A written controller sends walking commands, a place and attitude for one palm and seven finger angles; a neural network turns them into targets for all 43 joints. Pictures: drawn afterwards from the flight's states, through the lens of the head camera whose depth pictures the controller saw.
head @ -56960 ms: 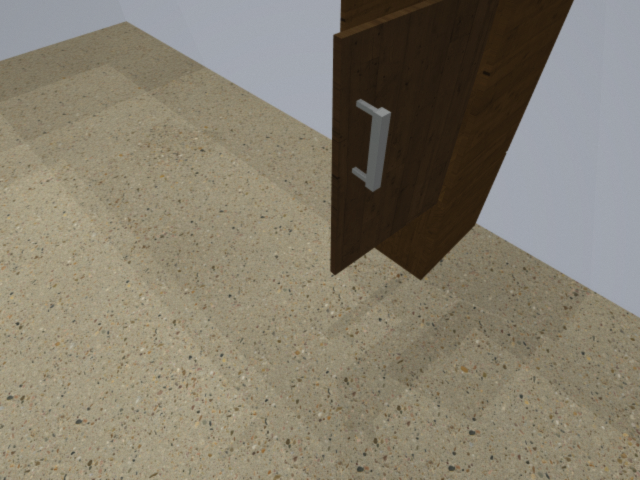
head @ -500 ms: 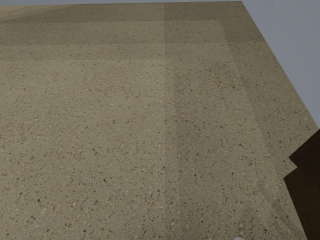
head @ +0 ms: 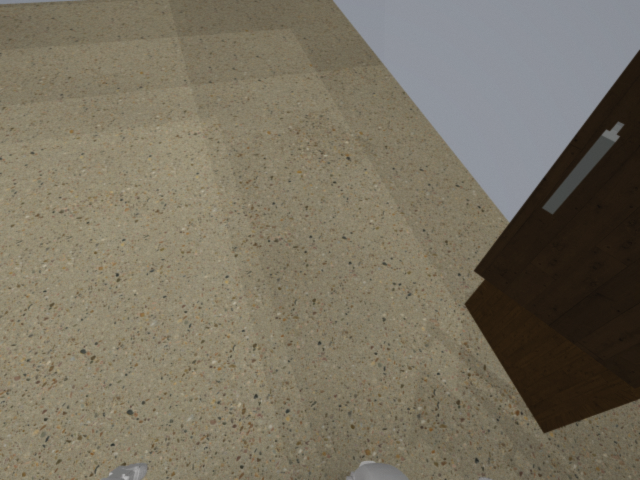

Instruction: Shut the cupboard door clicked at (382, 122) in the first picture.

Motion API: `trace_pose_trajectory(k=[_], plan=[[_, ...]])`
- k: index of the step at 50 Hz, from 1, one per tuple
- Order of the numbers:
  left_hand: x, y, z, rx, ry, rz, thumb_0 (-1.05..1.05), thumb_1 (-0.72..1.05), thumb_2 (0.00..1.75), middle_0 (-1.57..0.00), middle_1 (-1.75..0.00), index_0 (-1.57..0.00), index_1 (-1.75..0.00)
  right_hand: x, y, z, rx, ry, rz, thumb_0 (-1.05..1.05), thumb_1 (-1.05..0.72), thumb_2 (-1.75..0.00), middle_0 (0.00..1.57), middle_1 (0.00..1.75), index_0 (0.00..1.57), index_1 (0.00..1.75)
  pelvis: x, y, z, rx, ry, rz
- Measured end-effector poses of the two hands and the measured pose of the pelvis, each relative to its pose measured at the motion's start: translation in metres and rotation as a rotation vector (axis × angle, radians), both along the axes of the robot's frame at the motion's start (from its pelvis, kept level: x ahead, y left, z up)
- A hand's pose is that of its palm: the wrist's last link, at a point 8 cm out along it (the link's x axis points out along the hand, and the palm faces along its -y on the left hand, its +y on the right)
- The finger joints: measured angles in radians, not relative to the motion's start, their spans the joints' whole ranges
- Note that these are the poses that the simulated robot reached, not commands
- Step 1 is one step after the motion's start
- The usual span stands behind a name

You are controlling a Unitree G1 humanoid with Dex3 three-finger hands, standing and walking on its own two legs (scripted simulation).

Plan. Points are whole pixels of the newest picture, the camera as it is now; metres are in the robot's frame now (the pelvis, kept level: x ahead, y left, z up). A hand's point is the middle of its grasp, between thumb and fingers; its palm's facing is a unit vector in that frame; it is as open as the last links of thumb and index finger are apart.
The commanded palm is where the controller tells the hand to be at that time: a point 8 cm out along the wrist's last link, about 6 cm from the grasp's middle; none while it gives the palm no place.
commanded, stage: turn to face it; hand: left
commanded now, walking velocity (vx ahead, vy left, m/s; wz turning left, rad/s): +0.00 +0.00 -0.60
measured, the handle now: (582, 169) +0.60 -0.39 +0.06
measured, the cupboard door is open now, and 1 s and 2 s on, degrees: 26 26 26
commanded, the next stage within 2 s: take the last steps up to it in 1.02 s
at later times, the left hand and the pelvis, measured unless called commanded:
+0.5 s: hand (214, 466) +0.15 +0.15 -0.15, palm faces -0.29 -0.92 -0.26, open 7.3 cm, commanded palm none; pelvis +0.00 -0.01 +0.00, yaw -17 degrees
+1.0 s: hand (229, 421) +0.21 +0.14 -0.15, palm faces -0.51 -0.82 -0.25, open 7.3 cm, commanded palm none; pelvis +0.01 +0.01 +0.00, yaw -33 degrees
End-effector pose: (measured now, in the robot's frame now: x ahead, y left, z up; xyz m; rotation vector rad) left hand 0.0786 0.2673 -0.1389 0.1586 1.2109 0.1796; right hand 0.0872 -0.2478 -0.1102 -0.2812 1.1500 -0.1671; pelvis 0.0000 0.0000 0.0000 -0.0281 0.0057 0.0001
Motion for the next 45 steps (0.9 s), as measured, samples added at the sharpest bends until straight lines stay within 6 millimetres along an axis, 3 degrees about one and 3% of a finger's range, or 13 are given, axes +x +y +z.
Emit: trace_pose_trajectory(k=[4, 8, 15, 17, 20, 25, 34, 40, 45], plan=[[0.026, 0.004, 0.011, -0.003, -0.029, -0.06, 0.0, 0.91, 0.9, -0.2, -0.3, -0.2, -0.3, -0.029, 0.007, 0.002, 0.011, 0.048, -0.055, 0.01, -0.9, -0.9, 0.2, 0.3, 0.2, 0.3, 0.0, 0.005, 0.007, -0.014, 0.0, -0.051], [0.048, -0.004, 0.017, 0.003, -0.034, -0.132, 0.0, 0.91, 0.9, -0.2, -0.3, -0.2, -0.3, -0.056, 0.005, -0.004, 0.03, 0.081, -0.134, 0.01, -0.9, -0.9, 0.2, 0.3, 0.2, 0.3, 0.0, 0.005, 0.008, -0.017, 0.004, -0.105], [0.087, -0.045, 0.018, 0.035, -0.08, -0.279, 0.0, 0.91, 0.9, -0.2, -0.3, -0.2, -0.3, -0.106, -0.022, -0.034, 0.074, 0.128, -0.281, 0.01, -0.9, -0.9, 0.2, 0.3, 0.2, 0.3, 0.001, -0.013, -0.009, 0.018, 0.003, -0.198], [0.091, -0.057, 0.02, 0.045, -0.092, -0.309, 0.0, 0.91, 0.9, -0.2, -0.3, -0.2, -0.3, -0.116, -0.031, -0.041, 0.076, 0.149, -0.318, 0.01, -0.9, -0.9, 0.2, 0.3, 0.2, 0.3, 0.0, -0.015, -0.011, 0.009, 0.0, -0.221], [0.087, -0.068, 0.025, 0.05, -0.074, -0.331, 0.0, 0.91, 0.9, -0.2, -0.3, -0.2, -0.3, -0.119, -0.037, -0.039, 0.07, 0.153, -0.356, 0.01, -0.9, -0.9, 0.2, 0.3, 0.2, 0.3, 0.0, -0.016, -0.005, 0.017, -0.001, -0.252], [0.08, -0.073, 0.022, 0.039, -0.02, -0.364, 0.0, 0.91, 0.9, -0.21, -0.3, -0.21, -0.3, -0.109, -0.039, -0.024, 0.064, 0.094, -0.383, 0.01, -0.91, -0.9, 0.2, 0.3, 0.2, 0.3, 0.001, -0.015, 0.002, 0.035, 0.004, -0.302], [0.096, -0.049, -0.005, -0.003, 0.025, -0.403, 0.0, 0.9, 0.9, -0.21, -0.3, -0.21, -0.3, -0.085, -0.017, -0.012, 0.004, -0.022, -0.424, 0.01, -0.91, -0.9, 0.2, 0.3, 0.2, 0.3, 0.016, 0.012, -0.009, 0.016, 0.017, -0.4], [0.121, -0.043, 0.0, 0.0, 0.03, -0.468, 0.01, 0.91, 0.9, -0.2, -0.3, -0.2, -0.3, -0.104, 0.009, -0.001, 0.007, -0.004, -0.462, 0.01, -0.9, -0.9, 0.2, 0.3, 0.2, 0.3, 0.019, 0.019, 0.0, 0.005, 0.004, -0.474], [0.139, -0.055, 0.012, 0.01, 0.014, -0.53, 0.01, 0.91, 0.9, -0.2, -0.3, -0.2, -0.3, -0.132, 0.021, -0.006, 0.041, 0.044, -0.531, 0.01, -0.9, -0.9, 0.2, 0.3, 0.2, 0.3, 0.017, 0.019, 0.005, -0.004, 0.01, -0.522]])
